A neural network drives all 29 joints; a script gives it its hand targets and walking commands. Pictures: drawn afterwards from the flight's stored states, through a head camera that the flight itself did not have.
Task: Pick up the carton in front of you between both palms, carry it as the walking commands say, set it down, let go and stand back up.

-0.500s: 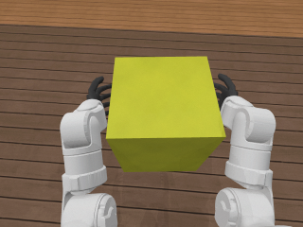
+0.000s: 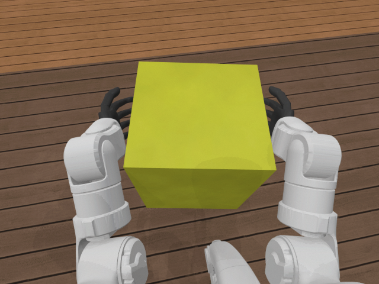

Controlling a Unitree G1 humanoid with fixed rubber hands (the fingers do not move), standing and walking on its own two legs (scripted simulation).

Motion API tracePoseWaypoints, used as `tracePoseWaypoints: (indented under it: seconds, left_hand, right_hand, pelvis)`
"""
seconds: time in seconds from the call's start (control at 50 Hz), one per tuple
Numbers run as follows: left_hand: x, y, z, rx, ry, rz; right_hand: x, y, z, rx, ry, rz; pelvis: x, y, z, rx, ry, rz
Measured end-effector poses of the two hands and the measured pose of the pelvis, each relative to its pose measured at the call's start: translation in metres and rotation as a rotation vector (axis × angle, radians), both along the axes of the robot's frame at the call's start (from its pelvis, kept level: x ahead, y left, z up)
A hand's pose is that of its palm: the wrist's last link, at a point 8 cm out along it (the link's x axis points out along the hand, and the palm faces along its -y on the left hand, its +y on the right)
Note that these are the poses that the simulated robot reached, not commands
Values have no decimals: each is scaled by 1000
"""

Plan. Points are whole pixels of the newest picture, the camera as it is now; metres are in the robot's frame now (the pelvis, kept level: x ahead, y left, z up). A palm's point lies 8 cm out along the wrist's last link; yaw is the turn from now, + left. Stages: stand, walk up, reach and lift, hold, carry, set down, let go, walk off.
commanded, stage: carry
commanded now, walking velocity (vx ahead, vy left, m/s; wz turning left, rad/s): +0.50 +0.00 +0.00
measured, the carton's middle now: (194, 145) +0.37 -0.06 +0.07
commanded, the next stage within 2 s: none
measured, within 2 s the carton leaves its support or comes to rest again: neither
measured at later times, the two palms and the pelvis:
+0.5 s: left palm (71, 12) +0.67 +0.16 +0.21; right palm out of the picture +0.71 -0.13 +0.21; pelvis +0.33 -0.03 +0.05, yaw +2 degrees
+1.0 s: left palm out of the picture +1.00 +0.14 +0.25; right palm out of the picture +1.03 -0.16 +0.25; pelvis +0.66 -0.04 +0.09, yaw +2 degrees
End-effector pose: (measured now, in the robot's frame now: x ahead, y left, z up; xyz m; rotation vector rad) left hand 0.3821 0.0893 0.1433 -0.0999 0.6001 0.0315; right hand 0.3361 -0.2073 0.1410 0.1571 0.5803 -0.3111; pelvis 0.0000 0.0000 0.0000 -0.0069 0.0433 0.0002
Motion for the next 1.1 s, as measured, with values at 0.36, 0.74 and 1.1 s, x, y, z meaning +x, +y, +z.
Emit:
tracePoseWaypoints:
  seconds: [0.36, 0.74, 1.1]
  left_hand:
    - [187, 72, 32, 33, 65, 295]
    - [468, 26, 74, 2, 48, 46]
    - [655, 71, 112, 52, 53, 277]
  right_hand:
    - [289, 73, 40, 32, 61, 292]
    - [482, 24, 75, -28, 56, 54]
    - [754, 73, 118, 30, 53, 288]
  pelvis:
    - [240, -51, 40, -2, 21, 45]
    - [479, 0, 76, 5, 30, 14]
    - [711, -43, 114, -2, 26, 41]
